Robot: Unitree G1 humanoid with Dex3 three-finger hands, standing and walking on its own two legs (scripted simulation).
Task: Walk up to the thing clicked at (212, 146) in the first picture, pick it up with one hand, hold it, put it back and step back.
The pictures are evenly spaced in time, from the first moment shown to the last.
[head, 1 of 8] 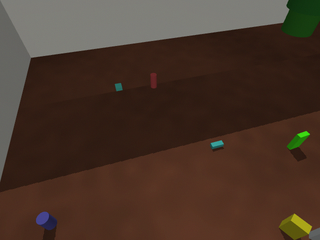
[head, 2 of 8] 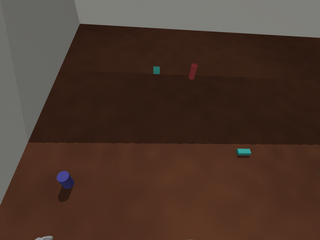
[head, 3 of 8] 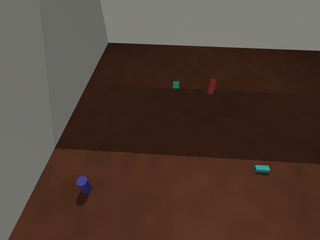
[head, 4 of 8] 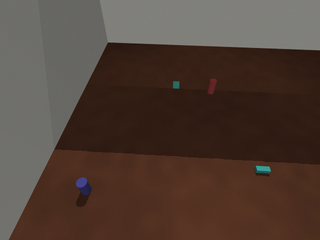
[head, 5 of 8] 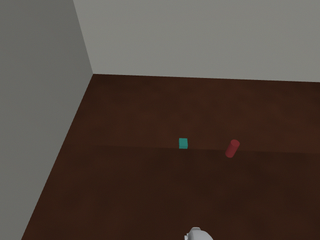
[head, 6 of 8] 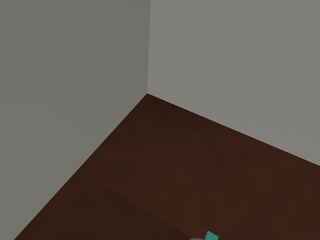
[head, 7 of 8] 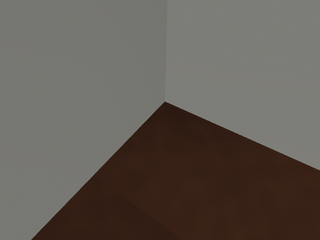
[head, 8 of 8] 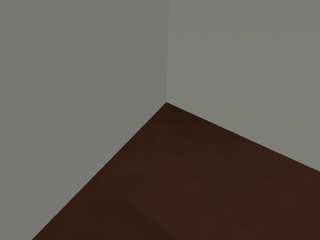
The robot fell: no
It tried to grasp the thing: no
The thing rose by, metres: 0.00
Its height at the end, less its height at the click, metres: +0.00
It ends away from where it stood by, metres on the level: 0.00
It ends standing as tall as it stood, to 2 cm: yes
